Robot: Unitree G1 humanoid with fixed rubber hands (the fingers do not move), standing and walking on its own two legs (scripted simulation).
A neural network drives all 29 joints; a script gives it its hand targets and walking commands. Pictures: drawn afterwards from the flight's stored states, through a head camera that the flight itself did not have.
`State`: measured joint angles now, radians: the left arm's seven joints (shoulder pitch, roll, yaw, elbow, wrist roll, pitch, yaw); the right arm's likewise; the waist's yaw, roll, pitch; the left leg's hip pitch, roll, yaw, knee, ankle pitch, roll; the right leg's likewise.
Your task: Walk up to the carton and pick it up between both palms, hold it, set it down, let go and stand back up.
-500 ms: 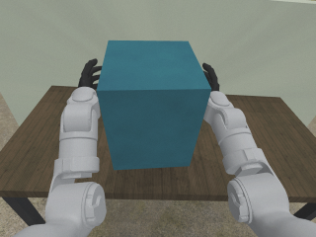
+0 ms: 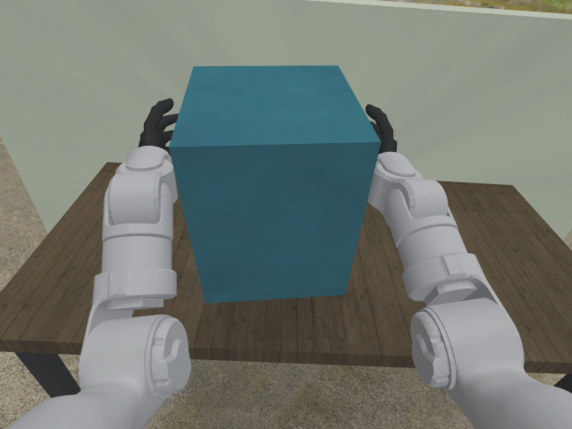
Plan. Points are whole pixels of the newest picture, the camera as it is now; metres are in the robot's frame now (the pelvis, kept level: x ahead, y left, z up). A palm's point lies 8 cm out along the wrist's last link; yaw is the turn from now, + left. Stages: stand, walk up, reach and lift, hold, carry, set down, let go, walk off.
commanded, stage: hold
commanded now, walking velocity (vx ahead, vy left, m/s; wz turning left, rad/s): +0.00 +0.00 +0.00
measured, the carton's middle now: (271, 184) +0.38 +0.00 +0.21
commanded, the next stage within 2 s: none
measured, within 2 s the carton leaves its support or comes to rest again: neither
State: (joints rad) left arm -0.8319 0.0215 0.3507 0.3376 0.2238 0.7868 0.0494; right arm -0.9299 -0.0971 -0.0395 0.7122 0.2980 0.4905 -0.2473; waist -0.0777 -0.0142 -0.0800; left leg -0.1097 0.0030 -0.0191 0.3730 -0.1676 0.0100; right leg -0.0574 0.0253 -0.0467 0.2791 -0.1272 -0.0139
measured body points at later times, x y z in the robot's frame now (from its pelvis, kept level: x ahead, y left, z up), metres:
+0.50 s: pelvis +0.02 +0.00 +0.00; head -0.06 +0.02 +0.44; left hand +0.39 +0.16 +0.24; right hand +0.40 -0.14 +0.25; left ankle +0.03 +0.11 -0.75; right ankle +0.02 -0.11 -0.75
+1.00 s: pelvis +0.01 +0.00 +0.00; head -0.07 +0.02 +0.44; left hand +0.39 +0.15 +0.25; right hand +0.39 -0.14 +0.25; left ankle +0.03 +0.11 -0.75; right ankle +0.02 -0.11 -0.75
